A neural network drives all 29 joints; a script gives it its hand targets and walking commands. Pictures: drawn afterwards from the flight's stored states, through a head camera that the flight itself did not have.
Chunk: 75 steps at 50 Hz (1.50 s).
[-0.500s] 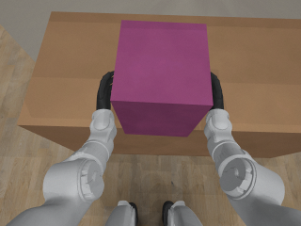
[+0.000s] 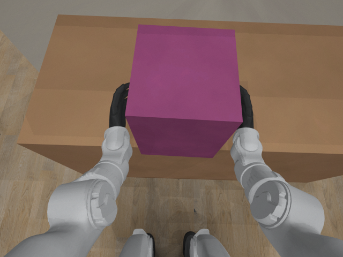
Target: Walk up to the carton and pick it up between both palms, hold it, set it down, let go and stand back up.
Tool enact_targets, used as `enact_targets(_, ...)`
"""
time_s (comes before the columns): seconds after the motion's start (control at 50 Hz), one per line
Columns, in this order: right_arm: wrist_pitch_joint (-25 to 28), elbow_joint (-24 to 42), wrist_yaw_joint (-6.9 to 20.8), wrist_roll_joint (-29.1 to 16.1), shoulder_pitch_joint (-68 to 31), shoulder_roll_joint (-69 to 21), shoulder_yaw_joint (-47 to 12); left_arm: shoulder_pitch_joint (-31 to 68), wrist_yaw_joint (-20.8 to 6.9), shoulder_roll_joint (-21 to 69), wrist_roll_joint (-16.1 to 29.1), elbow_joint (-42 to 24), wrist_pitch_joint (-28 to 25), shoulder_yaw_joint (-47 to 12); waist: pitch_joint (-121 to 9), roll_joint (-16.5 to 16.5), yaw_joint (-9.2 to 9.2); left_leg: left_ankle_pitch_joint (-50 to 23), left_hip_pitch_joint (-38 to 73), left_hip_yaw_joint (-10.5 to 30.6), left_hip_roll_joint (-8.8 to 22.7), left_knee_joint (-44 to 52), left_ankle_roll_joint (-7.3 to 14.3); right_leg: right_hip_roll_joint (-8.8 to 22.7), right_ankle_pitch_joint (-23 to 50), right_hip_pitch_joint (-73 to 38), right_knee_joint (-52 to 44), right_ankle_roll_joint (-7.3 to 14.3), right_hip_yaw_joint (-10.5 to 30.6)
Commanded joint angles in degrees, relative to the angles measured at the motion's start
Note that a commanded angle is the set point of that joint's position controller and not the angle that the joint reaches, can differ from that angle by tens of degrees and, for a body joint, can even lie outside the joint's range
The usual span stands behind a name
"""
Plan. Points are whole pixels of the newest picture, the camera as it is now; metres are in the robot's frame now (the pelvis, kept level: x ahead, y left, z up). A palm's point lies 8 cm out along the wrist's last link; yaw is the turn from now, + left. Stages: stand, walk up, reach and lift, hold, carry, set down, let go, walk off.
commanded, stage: reach and lift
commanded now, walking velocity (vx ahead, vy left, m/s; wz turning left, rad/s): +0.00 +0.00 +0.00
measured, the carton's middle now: (181, 101) +0.48 -0.01 -0.03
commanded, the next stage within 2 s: none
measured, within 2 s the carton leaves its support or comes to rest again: leaves its support in 1.78 s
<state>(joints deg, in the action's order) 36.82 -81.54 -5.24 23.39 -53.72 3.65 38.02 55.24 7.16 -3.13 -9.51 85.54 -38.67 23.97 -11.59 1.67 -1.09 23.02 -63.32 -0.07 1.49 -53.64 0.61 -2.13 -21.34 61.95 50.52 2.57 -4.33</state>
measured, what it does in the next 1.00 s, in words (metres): stands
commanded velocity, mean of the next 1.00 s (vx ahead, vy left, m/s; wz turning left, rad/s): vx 0.00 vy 0.00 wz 0.00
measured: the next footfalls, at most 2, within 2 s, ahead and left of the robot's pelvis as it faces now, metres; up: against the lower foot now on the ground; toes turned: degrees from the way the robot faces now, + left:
none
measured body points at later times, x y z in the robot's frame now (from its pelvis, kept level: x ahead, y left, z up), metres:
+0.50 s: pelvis +0.00 +0.01 +0.00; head +0.17 +0.02 +0.41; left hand +0.45 +0.14 -0.03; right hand +0.45 -0.16 -0.03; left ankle +0.00 +0.11 -0.67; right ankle +0.00 -0.09 -0.67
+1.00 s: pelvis +0.00 +0.02 -0.01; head +0.17 +0.03 +0.41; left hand +0.45 +0.14 -0.04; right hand +0.44 -0.16 -0.03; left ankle +0.00 +0.11 -0.67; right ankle +0.00 -0.09 -0.67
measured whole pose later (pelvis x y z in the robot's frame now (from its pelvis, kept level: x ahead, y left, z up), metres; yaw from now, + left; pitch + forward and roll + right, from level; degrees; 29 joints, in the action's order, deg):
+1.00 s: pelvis +0.00 +0.02 -0.01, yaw -3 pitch +36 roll -5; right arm 42.8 -91.1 -6.1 16.4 -55.6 8.6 28.6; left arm 56.4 8.6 -2.1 0.0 89.3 -42.5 15.2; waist -15.0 2.2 -0.2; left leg 23.6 -68.2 0.0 2.6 -56.1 1.9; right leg -3.4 -19.6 65.6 49.4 1.3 -4.2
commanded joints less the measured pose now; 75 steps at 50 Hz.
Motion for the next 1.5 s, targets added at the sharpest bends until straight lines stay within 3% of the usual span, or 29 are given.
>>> enact_targets(0.0,-0.60,-8.04,9.19,9.64,-22.60,-31.76,-14.64,23.54,-7.32,25.97,-8.78,2.65,1.34,-10.26,-42.88,-0.91,-0.02,-23.85,18.69,-2.95,-1.84,2.94,-1.22,-0.15,34.02,-28.54,-1.74,-3.81,-0.11)
enact_targets(0.6,3.06,-11.78,9.15,6.55,-24.57,-28.39,-18.19,22.49,-6.40,30.23,-5.07,5.42,0.47,-15.44,-45.87,0.94,-0.80,-30.31,25.35,-0.65,-0.08,0.86,-2.65,-1.61,34.91,-20.47,-2.58,-2.92,-1.37)
enact_targets(0.82,6.64,-11.95,9.30,5.48,-26.79,-28.12,-20.93,22.49,-6.89,32.34,-2.91,5.91,-1.29,-18.22,-50.06,0.43,-0.65,-33.13,24.82,-0.20,-0.04,-0.09,-2.98,-2.13,39.44,-21.99,-1.67,-3.55,-1.08)
enact_targets(1.04,7.57,-12.65,9.48,3.36,-27.67,-27.44,-23.19,23.00,-7.50,33.54,0.21,5.51,-1.66,-21.48,-50.76,0.78,-1.17,-31.54,24.19,0.29,-0.37,-0.37,-2.98,-2.71,38.14,-21.13,-1.36,-3.95,-0.74)
enact_targets(1.2,6.92,-9.57,9.60,1.87,-28.75,-28.46,-25.69,23.45,-7.68,34.76,2.47,4.62,-1.46,-23.86,-52.27,0.52,-1.14,-29.71,23.20,0.74,-0.83,-0.91,-2.77,-3.02,37.50,-22.71,-0.71,-4.36,-0.02)
enact_targets(1.48,3.73,-2.25,9.28,-2.01,-29.23,-31.90,-31.01,24.99,-6.98,39.87,6.59,-1.42,0.30,-29.79,-54.49,2.36,-2.55,-33.16,27.72,3.13,-0.80,-1.88,-3.27,-4.03,35.34,-22.31,-0.21,-4.15,0.52)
